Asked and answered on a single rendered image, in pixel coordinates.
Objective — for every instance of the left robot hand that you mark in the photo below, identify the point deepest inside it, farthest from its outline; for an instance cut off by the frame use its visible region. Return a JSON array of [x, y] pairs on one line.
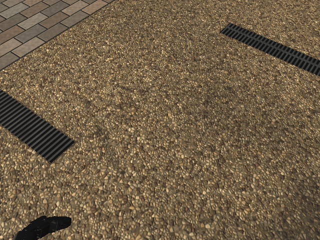
[[41, 226]]

